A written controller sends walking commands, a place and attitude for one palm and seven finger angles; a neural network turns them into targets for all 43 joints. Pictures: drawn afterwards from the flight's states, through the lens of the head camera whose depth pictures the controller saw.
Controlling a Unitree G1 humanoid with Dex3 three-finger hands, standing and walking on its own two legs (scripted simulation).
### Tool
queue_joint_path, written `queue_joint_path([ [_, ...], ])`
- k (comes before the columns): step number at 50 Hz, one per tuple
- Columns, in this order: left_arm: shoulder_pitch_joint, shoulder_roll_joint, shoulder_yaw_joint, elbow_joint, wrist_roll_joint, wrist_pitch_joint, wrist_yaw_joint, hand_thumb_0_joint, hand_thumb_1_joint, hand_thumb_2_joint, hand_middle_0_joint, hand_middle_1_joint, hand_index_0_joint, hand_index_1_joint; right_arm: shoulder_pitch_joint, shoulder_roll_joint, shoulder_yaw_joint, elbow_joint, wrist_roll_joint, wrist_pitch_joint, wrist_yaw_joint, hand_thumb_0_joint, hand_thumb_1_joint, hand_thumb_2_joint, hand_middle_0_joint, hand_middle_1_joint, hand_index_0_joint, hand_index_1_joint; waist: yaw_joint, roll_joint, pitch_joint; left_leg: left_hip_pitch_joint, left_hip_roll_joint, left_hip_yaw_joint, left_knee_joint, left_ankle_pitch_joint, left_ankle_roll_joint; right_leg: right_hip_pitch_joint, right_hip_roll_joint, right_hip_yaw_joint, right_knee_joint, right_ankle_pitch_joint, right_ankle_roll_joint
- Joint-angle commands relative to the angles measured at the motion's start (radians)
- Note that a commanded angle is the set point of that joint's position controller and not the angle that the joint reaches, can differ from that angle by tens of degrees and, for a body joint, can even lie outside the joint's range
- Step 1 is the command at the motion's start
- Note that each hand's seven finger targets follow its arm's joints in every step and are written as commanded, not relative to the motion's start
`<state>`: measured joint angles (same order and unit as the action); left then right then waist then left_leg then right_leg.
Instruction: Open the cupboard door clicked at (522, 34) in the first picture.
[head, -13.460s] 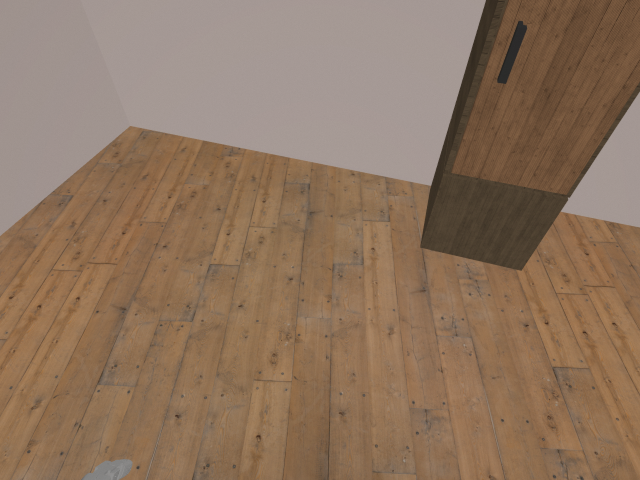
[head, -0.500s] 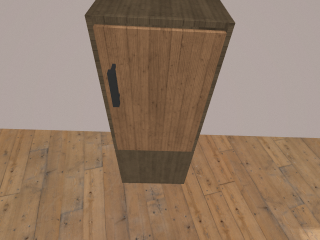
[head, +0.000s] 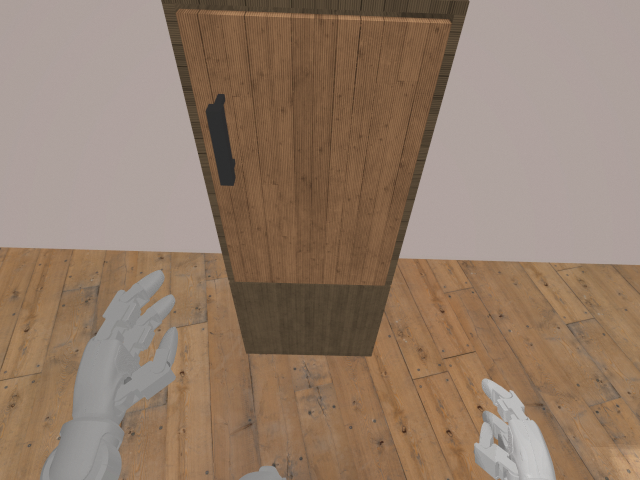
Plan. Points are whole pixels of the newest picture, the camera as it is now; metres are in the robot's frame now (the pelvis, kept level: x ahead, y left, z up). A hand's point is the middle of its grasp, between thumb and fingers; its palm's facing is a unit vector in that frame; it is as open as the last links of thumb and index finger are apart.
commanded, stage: raise the hand with hooked fingers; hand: left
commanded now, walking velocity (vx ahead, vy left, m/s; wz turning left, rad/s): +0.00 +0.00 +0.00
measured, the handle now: (224, 140) +0.59 +0.18 +0.12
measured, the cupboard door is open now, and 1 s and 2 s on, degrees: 0 0 0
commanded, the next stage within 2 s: move the hooked fingers beside the handle in 1.78 s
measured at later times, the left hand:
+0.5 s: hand (131, 347) +0.26 +0.23 +0.06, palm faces -0.04 -1.00 -0.01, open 11.0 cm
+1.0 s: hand (53, 300) +0.28 +0.30 +0.12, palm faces +0.06 -1.00 -0.04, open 13.7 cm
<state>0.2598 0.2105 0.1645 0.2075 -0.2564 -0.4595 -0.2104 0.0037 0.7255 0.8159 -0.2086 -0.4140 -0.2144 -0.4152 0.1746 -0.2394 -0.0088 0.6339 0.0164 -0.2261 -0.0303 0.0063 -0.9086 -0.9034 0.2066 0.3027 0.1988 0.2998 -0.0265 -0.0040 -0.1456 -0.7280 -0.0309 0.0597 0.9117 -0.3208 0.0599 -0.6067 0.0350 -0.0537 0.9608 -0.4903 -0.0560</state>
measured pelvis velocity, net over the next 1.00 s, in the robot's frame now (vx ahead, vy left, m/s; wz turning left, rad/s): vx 0.02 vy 0.04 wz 0.02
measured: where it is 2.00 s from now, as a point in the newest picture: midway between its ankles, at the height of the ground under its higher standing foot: outside the picture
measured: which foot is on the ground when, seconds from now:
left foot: down 0.00-1.00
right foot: down 0.00-1.00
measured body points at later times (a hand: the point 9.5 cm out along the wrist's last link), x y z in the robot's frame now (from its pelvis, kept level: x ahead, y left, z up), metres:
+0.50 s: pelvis +0.04 +0.01 +0.00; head +0.09 +0.01 +0.45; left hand +0.26 +0.29 +0.06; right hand +0.20 -0.22 -0.09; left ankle +0.08 +0.08 -0.68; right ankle +0.00 -0.09 -0.68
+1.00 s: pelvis +0.02 +0.04 +0.02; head +0.04 +0.05 +0.47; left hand +0.27 +0.36 +0.12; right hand +0.21 -0.19 -0.04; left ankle +0.08 +0.08 -0.68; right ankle +0.00 -0.09 -0.68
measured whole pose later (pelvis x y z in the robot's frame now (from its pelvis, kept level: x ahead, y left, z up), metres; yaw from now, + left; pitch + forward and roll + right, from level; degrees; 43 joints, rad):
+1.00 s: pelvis +0.02 +0.04 +0.02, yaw +1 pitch +6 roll -4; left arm 0.09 0.40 0.36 0.14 -0.37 -0.15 -0.39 -0.01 -0.42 0.33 -0.29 -1.14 -0.30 -1.15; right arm 0.25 -0.26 0.06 0.53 0.06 -0.19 -0.08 0.01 -0.91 -0.90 0.21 0.30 0.20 0.30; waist 0.02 0.03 -0.09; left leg -0.61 -0.04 0.03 0.82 -0.32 0.10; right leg -0.43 0.04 -0.07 0.75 -0.43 -0.01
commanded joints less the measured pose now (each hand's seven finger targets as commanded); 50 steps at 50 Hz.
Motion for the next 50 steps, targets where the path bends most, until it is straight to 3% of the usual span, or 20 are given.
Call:
queue_joint_path([
  [1, 0.285, 0.214, 0.162, -0.143, -0.058, -0.029, -0.171, 0.000, 0.503, 0.730, -0.228, -0.555, -0.228, -0.555, -0.117, -0.149, -0.060, -0.299, 0.030, -0.016, 0.009, 0.000, -0.900, -0.900, 0.200, 0.300, 0.200, 0.300, 0.126, 0.087, -0.058, 0.014, -0.006, -0.044, -0.034, -0.060, -0.044, -0.020, -0.050, 0.143, -0.203, -0.060, 0.015],
  [2, 0.253, 0.253, 0.202, -0.218, -0.073, 0.004, -0.164, 0.000, 0.480, 0.720, -0.230, -0.570, -0.230, -0.570, -0.104, -0.150, -0.064, -0.314, 0.030, -0.006, 0.005, 0.000, -0.900, -0.900, 0.200, 0.300, 0.200, 0.300, 0.126, 0.131, -0.089, 0.038, 0.003, -0.059, -0.043, -0.061, -0.043, -0.017, -0.039, 0.142, -0.198, -0.066, 0.015],
  [4, 0.159, 0.255, 0.209, -0.401, -0.101, 0.022, -0.130, 0.000, 0.433, 0.700, -0.233, -0.600, -0.233, -0.600, -0.066, -0.129, -0.058, -0.331, 0.027, 0.001, -0.011, 0.000, -0.900, -0.900, 0.200, 0.300, 0.200, 0.300, 0.086, 0.155, -0.131, 0.084, 0.019, -0.071, -0.025, -0.056, -0.030, -0.027, -0.036, 0.162, -0.218, -0.063, 0.032],
  [7, -0.010, 0.267, 0.209, -0.644, -0.099, -0.069, -0.054, 0.000, 0.363, 0.670, -0.238, -0.645, -0.238, -0.645, 0.009, -0.111, -0.046, -0.288, 0.005, -0.009, -0.033, 0.000, -0.900, -0.900, 0.200, 0.300, 0.200, 0.300, 0.011, 0.155, -0.153, 0.124, 0.043, -0.110, 0.022, 0.038, -0.017, -0.062, -0.016, 0.146, -0.182, 0.115, 0.046],
  [10, -0.022, 0.202, 0.133, -0.548, -0.088, -0.159, -0.065, 0.000, 0.293, 0.640, -0.243, -0.690, -0.243, -0.690, 0.037, -0.114, -0.042, -0.207, 0.001, -0.031, -0.046, 0.000, -0.900, -0.900, 0.200, 0.300, 0.200, 0.300, -0.043, 0.126, -0.076, 0.091, 0.053, -0.130, 0.078, 0.061, -0.017, -0.162, -0.005, 0.126, -0.141, 0.184, 0.050],
  [12, -0.051, 0.185, 0.091, -0.456, -0.102, -0.167, -0.131, 0.000, 0.247, 0.620, -0.247, -0.720, -0.247, -0.720, 0.036, -0.136, -0.030, -0.181, 0.007, -0.051, -0.048, 0.000, -0.900, -0.900, 0.200, 0.300, 0.200, 0.300, -0.069, 0.107, -0.043, 0.051, 0.053, -0.145, 0.117, 0.045, -0.013, -0.196, -0.006, 0.136, -0.132, 0.184, 0.066],
  [14, -0.013, 0.218, 0.109, -0.331, -0.106, -0.108, -0.210, 0.000, 0.200, 0.600, -0.250, -0.750, -0.250, -0.750, 0.039, -0.154, -0.034, -0.174, 0.021, -0.056, -0.056, 0.000, -0.900, -0.900, 0.200, 0.300, 0.200, 0.300, -0.057, 0.031, -0.082, 0.014, 0.054, -0.141, 0.121, 0.036, -0.009, -0.155, -0.023, 0.172, -0.162, 0.189, 0.088],
  [15, 0.023, 0.239, 0.133, -0.272, -0.109, -0.053, -0.243, 0.000, 0.177, 0.590, -0.252, -0.765, -0.252, -0.765, 0.041, -0.162, -0.037, -0.182, 0.030, -0.054, -0.060, 0.000, -0.900, -0.900, 0.200, 0.300, 0.200, 0.300, -0.035, -0.003, -0.115, 0.008, 0.051, -0.134, 0.108, 0.046, -0.006, -0.111, -0.029, 0.186, -0.182, 0.196, 0.097],
  [17, 0.072, 0.283, 0.185, -0.235, -0.127, 0.069, -0.290, 0.000, 0.130, 0.570, -0.255, -0.795, -0.255, -0.795, 0.034, -0.171, -0.038, -0.209, 0.046, -0.049, -0.061, 0.000, -0.900, -0.900, 0.200, 0.300, 0.200, 0.300, 0.018, 0.028, -0.199, 0.071, 0.041, -0.130, 0.069, 0.114, -0.002, -0.010, -0.037, 0.194, -0.200, 0.286, 0.110],
  [20, 0.094, 0.347, 0.313, -0.344, -0.175, 0.170, -0.269, 0.000, 0.060, 0.540, -0.260, -0.840, -0.260, -0.840, 0.024, -0.153, -0.035, -0.253, 0.045, -0.030, -0.062, 0.000, -0.900, -0.900, 0.200, 0.300, 0.200, 0.300, 0.082, -0.003, -0.352, 0.171, 0.037, -0.124, 0.004, 0.249, -0.006, 0.158, -0.047, 0.143, -0.181, 0.504, 0.118],
  [22, 0.117, 0.357, 0.377, -0.403, -0.192, 0.169, -0.203, 0.000, 0.013, 0.520, -0.263, -0.870, -0.263, -0.870, 0.007, -0.128, -0.034, -0.258, 0.034, -0.031, -0.057, 0.000, -0.900, -0.900, 0.200, 0.300, 0.200, 0.300, 0.115, 0.007, -0.354, 0.223, 0.038, -0.124, -0.029, 0.308, -0.012, 0.175, -0.027, 0.093, -0.163, 0.584, 0.101],
  [26, 0.130, 0.229, 0.281, -0.424, -0.165, 0.106, -0.101, 0.000, -0.080, 0.480, -0.270, -0.930, -0.270, -0.930, 0.030, -0.117, -0.037, -0.239, 0.025, -0.027, -0.036, 0.000, -0.900, -0.900, 0.200, 0.300, 0.200, 0.300, 0.066, 0.034, -0.173, 0.280, 0.045, -0.124, -0.088, 0.314, -0.030, 0.007, 0.019, -0.010, -0.151, 0.441, 0.047],
  [28, 0.077, 0.210, 0.225, -0.367, -0.133, 0.103, -0.104, 0.000, -0.127, 0.460, -0.273, -0.960, -0.273, -0.960, 0.041, -0.139, -0.038, -0.234, 0.022, -0.020, -0.031, 0.000, -0.900, -0.900, 0.200, 0.300, 0.200, 0.300, 0.031, 0.026, -0.101, 0.262, 0.050, -0.134, -0.088, 0.265, -0.030, -0.062, 0.024, -0.018, -0.155, 0.351, 0.042],
  [30, 0.053, 0.207, 0.191, -0.314, -0.117, 0.117, -0.132, 0.000, -0.173, 0.440, -0.277, -0.990, -0.277, -0.990, 0.060, -0.160, -0.038, -0.236, 0.026, -0.017, -0.031, 0.000, -0.900, -0.900, 0.200, 0.300, 0.200, 0.300, 0.014, 0.031, -0.090, 0.250, 0.054, -0.146, -0.102, 0.185, -0.032, -0.091, 0.022, -0.019, -0.173, 0.259, 0.040],
  [33, -0.032, 0.275, 0.197, -0.361, -0.118, 0.141, -0.177, 0.000, -0.243, 0.410, -0.282, -1.035, -0.282, -1.035, 0.065, -0.180, -0.039, -0.256, 0.036, -0.023, -0.041, 0.000, -0.900, -0.900, 0.200, 0.300, 0.200, 0.300, 0.019, 0.070, -0.171, 0.313, 0.059, -0.158, -0.129, 0.172, -0.032, -0.048, 0.017, -0.006, -0.199, 0.233, 0.035],
  [36, -0.114, 0.355, 0.250, -0.466, -0.118, 0.133, -0.164, 0.000, -0.313, 0.380, -0.287, -1.080, -0.287, -1.080, 0.058, -0.173, -0.030, -0.259, 0.036, -0.033, -0.053, 0.000, -0.900, -0.900, 0.200, 0.300, 0.200, 0.300, 0.035, 0.134, -0.243, 0.428, 0.072, -0.193, -0.174, 0.198, -0.047, -0.022, 0.017, -0.013, -0.211, 0.216, 0.024],
  [37, -0.139, 0.395, 0.287, -0.481, -0.121, 0.129, -0.150, 0.000, -0.337, 0.370, -0.288, -1.095, -0.288, -1.095, 0.056, -0.177, -0.025, -0.254, 0.030, -0.033, -0.055, 0.000, -0.900, -0.900, 0.200, 0.300, 0.200, 0.300, 0.042, 0.132, -0.235, 0.432, 0.073, -0.199, -0.180, 0.200, -0.048, -0.018, 0.023, -0.014, -0.212, 0.218, 0.020],
  [41, -0.185, 0.366, 0.289, -0.430, -0.129, 0.116, -0.111, 0.000, -0.430, 0.330, -0.295, -1.155, -0.295, -1.155, 0.039, -0.165, -0.009, -0.232, 0.033, -0.027, -0.058, 0.000, -0.900, -0.900, 0.200, 0.300, 0.200, 0.300, 0.036, 0.173, -0.126, 0.456, 0.087, -0.248, -0.256, 0.091, -0.075, -0.043, 0.023, -0.030, -0.228, 0.159, 0.014],
  [47, -0.274, 0.340, 0.231, -0.185, -0.123, 0.277, -0.187, 0.000, -0.500, 0.300, -0.300, -1.200, -0.300, -1.200, 0.034, -0.187, -0.003, -0.238, 0.050, -0.004, -0.069, 0.000, -0.900, -0.900, 0.200, 0.300, 0.200, 0.300, 0.033, 0.125, -0.043, 0.421, 0.079, -0.254, -0.327, -0.044, -0.070, -0.003, 0.021, -0.028, -0.292, 0.143, 0.019],
  [50, -0.379, 0.385, 0.238, -0.200, -0.118, 0.320, -0.216, 0.000, -0.500, 0.300, -0.300, -1.200, -0.300, -1.200, 0.024, -0.190, 0.001, -0.249, 0.054, -0.007, -0.078, 0.000, -0.900, -0.900, 0.200, 0.300, 0.200, 0.300, 0.030, 0.095, -0.070, 0.450, 0.076, -0.250, -0.342, -0.051, -0.057, 0.028, 0.019, -0.023, -0.320, 0.145, 0.019],
])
